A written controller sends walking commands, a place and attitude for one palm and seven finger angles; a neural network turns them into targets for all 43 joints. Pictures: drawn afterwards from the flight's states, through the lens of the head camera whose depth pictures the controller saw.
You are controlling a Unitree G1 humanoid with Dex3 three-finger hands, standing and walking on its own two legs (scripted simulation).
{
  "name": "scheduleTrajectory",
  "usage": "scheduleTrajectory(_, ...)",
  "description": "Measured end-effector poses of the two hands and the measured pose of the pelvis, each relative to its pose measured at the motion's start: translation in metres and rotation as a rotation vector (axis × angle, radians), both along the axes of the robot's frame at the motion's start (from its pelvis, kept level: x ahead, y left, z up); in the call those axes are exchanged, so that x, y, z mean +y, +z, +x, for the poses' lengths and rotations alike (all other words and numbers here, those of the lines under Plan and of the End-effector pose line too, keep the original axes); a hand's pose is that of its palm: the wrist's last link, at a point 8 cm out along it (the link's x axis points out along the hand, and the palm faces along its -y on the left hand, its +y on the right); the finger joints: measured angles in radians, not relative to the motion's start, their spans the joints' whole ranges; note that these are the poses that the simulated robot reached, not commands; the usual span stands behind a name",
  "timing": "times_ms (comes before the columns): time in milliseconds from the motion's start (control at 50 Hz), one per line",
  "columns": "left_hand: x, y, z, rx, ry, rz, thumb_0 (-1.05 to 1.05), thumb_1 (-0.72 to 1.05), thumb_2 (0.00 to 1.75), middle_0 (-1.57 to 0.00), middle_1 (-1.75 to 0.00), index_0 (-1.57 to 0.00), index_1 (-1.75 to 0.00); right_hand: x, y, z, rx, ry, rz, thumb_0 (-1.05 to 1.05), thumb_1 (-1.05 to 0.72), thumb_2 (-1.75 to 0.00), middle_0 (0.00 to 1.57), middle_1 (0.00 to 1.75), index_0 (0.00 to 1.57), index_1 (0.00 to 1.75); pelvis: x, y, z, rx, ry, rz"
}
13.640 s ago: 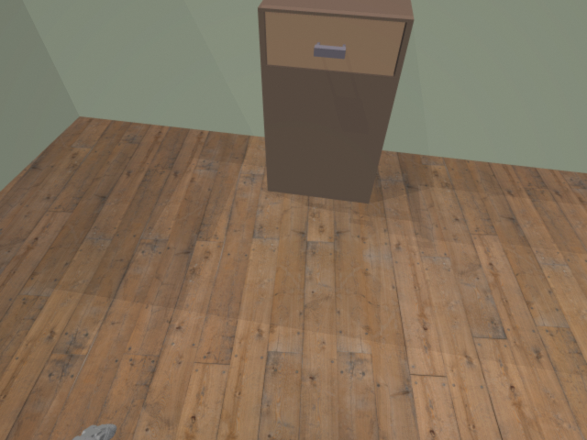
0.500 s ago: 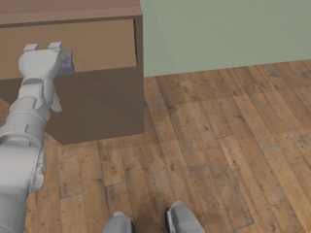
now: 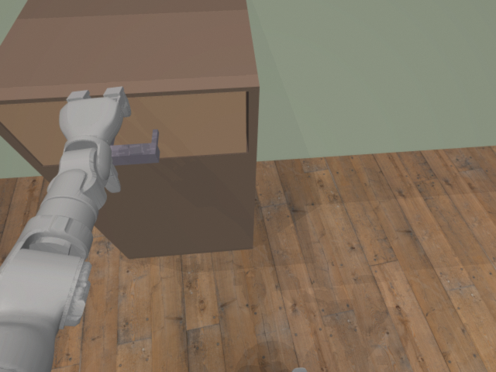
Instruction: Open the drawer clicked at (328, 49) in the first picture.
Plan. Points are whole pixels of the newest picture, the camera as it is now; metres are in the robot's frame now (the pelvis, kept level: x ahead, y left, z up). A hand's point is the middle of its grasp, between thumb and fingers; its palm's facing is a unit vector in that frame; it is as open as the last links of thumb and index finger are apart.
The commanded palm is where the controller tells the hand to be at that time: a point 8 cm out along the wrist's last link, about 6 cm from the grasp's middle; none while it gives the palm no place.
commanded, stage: lift the fingers back up to retry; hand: left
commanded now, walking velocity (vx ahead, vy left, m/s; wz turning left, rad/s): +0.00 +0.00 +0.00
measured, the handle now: (132, 145) +0.54 +0.22 +0.00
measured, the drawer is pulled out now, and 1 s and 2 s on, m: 0.00 0.00 0.00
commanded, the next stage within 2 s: re-aim the fingers above the handle in 0.08 s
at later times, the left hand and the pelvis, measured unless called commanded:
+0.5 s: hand (115, 154) +0.46 +0.21 +0.06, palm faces -0.04 -0.01 -1.00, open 13.8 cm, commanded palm +0.45 +0.21 +0.11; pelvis -0.01 -0.01 +0.00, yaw +1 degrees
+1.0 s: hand (117, 153) +0.47 +0.21 +0.06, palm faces -0.01 +0.00 -1.00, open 13.8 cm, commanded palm +0.46 +0.21 +0.11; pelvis -0.03 -0.01 +0.00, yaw +0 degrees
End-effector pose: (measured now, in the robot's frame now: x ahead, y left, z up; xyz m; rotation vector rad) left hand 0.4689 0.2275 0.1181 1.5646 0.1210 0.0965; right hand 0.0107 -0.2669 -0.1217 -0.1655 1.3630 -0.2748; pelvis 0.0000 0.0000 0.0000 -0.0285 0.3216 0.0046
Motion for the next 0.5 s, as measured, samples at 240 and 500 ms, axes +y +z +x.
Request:
scheduleTrajectory(240,-0.009,-0.011,-0.029,0.011,-0.151,-0.041,0.0,-0.49,0.3,-0.32,-1.2,-0.32,-1.2,-0.011,0.008,0.044,-0.131,0.052,-0.033,0.0,-0.91,-0.9,0.2,0.3,0.21,0.3,-0.008,0.002,-0.002,-0.033,-0.005,0.015)
scheduleTrajectory(500,-0.018,0.001,-0.027,0.027,-0.097,-0.011,0.0,-0.49,0.3,-0.32,-1.2,-0.32,-1.2,-0.016,0.005,0.011,-0.069,0.034,-0.029,0.01,-0.91,-0.9,0.2,0.3,0.21,0.3,-0.012,0.002,-0.013,-0.048,0.014,0.015)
